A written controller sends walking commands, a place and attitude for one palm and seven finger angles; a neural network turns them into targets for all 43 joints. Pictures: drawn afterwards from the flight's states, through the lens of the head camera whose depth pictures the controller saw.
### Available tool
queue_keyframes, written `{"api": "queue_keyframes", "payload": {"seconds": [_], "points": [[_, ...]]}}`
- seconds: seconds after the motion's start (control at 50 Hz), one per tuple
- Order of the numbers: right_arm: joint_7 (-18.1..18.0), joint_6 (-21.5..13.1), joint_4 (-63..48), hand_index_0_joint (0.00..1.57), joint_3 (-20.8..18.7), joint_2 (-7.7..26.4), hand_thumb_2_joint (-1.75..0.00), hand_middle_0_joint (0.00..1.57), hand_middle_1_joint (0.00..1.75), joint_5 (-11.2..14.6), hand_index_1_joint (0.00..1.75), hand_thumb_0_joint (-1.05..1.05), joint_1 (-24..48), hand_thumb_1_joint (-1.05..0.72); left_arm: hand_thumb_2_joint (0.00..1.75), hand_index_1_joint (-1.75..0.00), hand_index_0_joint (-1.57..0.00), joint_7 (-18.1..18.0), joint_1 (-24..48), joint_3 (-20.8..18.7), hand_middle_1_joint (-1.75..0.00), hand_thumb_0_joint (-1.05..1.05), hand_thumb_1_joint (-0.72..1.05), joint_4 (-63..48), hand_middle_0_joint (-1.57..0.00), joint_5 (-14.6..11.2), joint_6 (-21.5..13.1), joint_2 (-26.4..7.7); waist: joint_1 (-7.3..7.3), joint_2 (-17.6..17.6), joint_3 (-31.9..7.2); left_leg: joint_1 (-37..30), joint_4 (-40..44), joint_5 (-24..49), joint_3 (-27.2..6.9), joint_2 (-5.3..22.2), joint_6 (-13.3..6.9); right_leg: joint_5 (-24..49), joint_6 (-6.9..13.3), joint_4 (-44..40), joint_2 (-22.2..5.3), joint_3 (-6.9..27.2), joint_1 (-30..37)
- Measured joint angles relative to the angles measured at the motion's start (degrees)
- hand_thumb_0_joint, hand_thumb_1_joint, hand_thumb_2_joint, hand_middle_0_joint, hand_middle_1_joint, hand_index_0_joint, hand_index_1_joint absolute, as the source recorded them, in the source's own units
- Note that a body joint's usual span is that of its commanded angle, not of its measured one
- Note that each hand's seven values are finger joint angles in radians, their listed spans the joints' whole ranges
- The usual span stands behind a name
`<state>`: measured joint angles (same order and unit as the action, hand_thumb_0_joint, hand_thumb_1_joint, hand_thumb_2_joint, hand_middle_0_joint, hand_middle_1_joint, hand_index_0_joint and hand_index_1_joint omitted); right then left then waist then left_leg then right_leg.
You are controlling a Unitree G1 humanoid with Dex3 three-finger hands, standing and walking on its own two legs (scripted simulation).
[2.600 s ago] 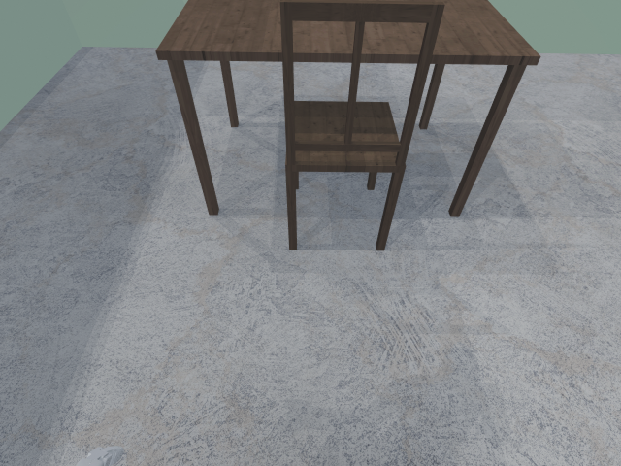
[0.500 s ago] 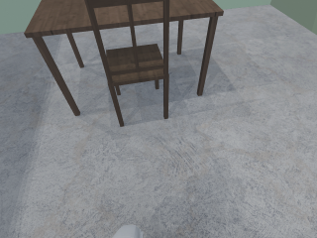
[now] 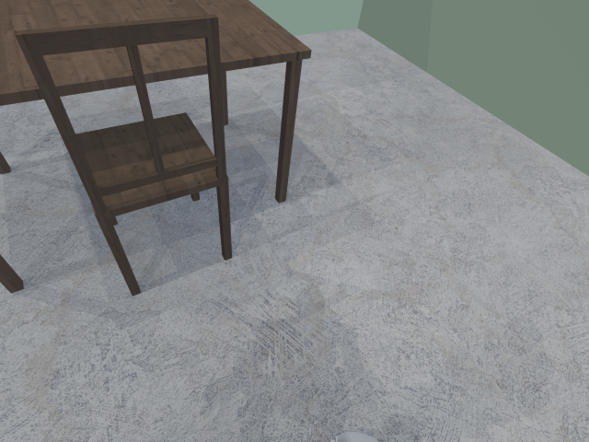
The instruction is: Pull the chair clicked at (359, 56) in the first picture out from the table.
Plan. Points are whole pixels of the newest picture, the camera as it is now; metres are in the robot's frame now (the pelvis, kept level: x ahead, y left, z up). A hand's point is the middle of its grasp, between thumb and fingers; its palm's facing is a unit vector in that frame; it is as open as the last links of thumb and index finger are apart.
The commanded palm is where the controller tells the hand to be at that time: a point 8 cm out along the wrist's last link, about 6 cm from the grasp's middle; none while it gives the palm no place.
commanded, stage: walk to a spot facing it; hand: left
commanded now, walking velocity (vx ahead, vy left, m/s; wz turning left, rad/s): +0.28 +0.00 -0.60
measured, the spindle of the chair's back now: (148, 117) +0.82 +0.45 -0.06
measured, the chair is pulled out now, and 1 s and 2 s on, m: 0.00 0.00 0.00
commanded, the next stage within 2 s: turn to face it in 1.34 s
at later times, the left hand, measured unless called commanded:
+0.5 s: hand (259, 325) +0.36 +0.09 -0.18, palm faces -0.35 -0.92 -0.19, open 7.4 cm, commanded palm none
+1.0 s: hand (236, 275) +0.46 +0.15 -0.18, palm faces -0.47 -0.86 -0.20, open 7.4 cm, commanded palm none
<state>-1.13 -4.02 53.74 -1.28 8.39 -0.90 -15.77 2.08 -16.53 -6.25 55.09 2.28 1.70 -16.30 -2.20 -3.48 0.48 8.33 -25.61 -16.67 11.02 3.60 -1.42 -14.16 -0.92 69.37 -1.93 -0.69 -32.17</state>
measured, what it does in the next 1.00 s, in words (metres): walks ahead, turning right: right foot, then left foot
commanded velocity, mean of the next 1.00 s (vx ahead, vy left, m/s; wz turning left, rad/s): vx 0.17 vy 0.00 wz -0.60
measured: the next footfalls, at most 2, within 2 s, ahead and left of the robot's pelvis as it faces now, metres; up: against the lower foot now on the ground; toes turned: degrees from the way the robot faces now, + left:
right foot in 0.36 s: +0.26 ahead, -0.13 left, +0.00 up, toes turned -21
left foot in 0.82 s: +0.45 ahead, +0.04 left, +0.00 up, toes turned -22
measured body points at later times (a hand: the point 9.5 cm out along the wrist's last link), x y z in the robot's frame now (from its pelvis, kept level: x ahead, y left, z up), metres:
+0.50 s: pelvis +0.18 -0.05 -0.02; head +0.23 -0.05 +0.42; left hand +0.38 +0.13 -0.17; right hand +0.07 -0.25 -0.17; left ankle +0.16 +0.11 -0.64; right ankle +0.22 -0.12 -0.74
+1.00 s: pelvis +0.34 -0.02 -0.01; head +0.37 +0.00 +0.44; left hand +0.49 +0.20 -0.17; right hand +0.33 -0.29 -0.11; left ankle +0.41 +0.06 -0.74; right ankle +0.24 -0.11 -0.65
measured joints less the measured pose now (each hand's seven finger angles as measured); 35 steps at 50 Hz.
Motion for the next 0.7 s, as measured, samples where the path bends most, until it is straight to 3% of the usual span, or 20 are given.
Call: {"api": "queue_keyframes", "payload": {"seconds": [0.1,0.18,0.28,0.34,0.36,0.42,0.46,0.52,0.58,0.7], "points": [[-0.44,-0.2,3.73,0.2,-0.46,0.91,-0.9,0.2,0.3,-0.03,0.3,0.0,-5.83,-0.93,0.9,-0.3,-0.19,0.22,4.92,0.2,-0.3,0.01,0.91,-1.94,-0.19,0.13,0.63,0.62,1.79,0.56,1.3,-5.25,3.58,-1.61,4.03,0.02,0.02,5.07,-0.7,-2.24,-2.15,-0.94,-5.65],[-0.49,0.14,6.29,0.2,-0.52,1.21,-0.9,0.2,0.3,-0.3,0.3,0.01,-9.81,-0.92,0.9,-0.3,-0.19,0.61,9.18,1.1,-0.3,0.01,0.91,-2.39,-0.19,0.05,1.11,1.89,3.61,1.16,3.4,-9.24,4.98,-3.82,6.91,0.39,0.71,6.65,-0.33,-12.02,-2.74,-3.41,-5.41],[-0.3,0.97,8.42,0.19,-0.55,1.0,-0.9,0.2,0.3,-0.67,0.3,0.01,-13.43,-0.92,0.9,-0.3,-0.19,0.88,14.34,2.41,-0.3,0.01,0.91,-3.14,-0.19,-0.18,0.81,3.79,6.13,2.0,6.32,-13.14,3.82,-8.2,10.39,1.72,2.82,3.79,2.32,-25.4,-0.49,-7.01,-1.12],[0.16,1.85,9.23,0.2,-0.54,0.64,-0.9,0.2,0.3,-0.38,0.3,0.01,-15.21,-0.91,0.9,-0.3,-0.19,0.93,15.66,3.16,-0.3,0.01,0.91,-4.03,-0.19,-0.18,-0.87,4.4,6.48,2.39,7.23,-12.22,-6.03,-12.39,11.84,4.66,4.13,2.22,4.95,-32.62,2.32,-9.35,4.94],[0.49,2.24,9.16,0.2,-0.44,0.26,-0.9,0.2,0.3,0.02,0.3,0.01,-16.09,-0.91,0.9,-0.3,-0.19,0.92,15.49,3.47,-0.3,0.01,0.91,-4.41,-0.19,-0.19,-1.77,4.19,6.38,1.69,6.85,-9.28,-14.54,-11.78,10.95,5.9,4.1,4.9,6.63,-34.81,2.3,-9.38,7.15],[0.64,3.64,8.48,0.2,-0.65,0.32,-0.9,0.2,0.3,0.56,0.3,0.01,-12.34,-0.91,0.9,-0.3,-0.2,-0.11,14.46,3.7,-0.3,0.0,0.91,-4.68,-0.19,-1.44,-3.21,4.35,6.19,2.35,8.23,4.65,-43.87,-11.68,-0.88,6.27,4.27,1.33,8.24,-30.07,4.19,-8.48,7.39],[0.65,3.96,6.75,0.2,-0.88,0.45,-0.9,0.2,0.3,0.2,0.3,0.01,-8.4,-0.91,0.9,-0.3,-0.2,-0.84,12.56,3.81,-0.3,0.0,0.9,-3.98,-0.2,-1.71,-2.96,4.37,6.25,2.61,8.18,12.16,-50.35,-8.23,-5.26,6.22,4.38,0.13,7.92,-32.05,5.5,-7.27,9.81],[0.73,3.87,3.06,0.2,-1.06,0.74,-0.9,0.2,0.3,-0.36,0.3,0.01,-2.42,-0.91,0.9,-0.3,-0.2,-1.54,9.28,3.87,-0.3,0.0,0.9,-2.0,-0.2,-1.29,-2.75,4.7,6.02,3.12,6.63,20.54,-46.8,-4.83,-7.85,7.24,5.02,1.49,7.18,-36.65,6.66,-4.91,12.76],[1.0,3.43,-0.15,0.19,-1.22,1.03,-0.9,0.2,0.3,-0.61,0.3,0.01,2.53,-0.91,0.9,-0.3,-0.2,-1.92,6.53,2.96,-0.3,0.0,0.92,-0.76,-0.2,-1.14,-2.91,4.44,4.77,3.87,4.63,25.04,-39.38,-1.8,-8.99,7.46,5.68,1.8,6.93,-39.42,7.12,-2.47,14.6],[1.71,3.28,-3.2,0.19,-1.19,1.85,-0.9,0.2,0.3,-0.52,0.3,0.01,9.54,-0.91,0.9,-0.3,-0.2,-1.61,1.64,2.48,-0.3,0.0,0.92,-0.48,-0.2,-0.93,-2.93,3.43,0.58,4.22,1.99,24.18,-25.14,0.2,-9.33,4.72,6.11,-0.2,5.19,-40.81,6.9,1.83,17.71]]}}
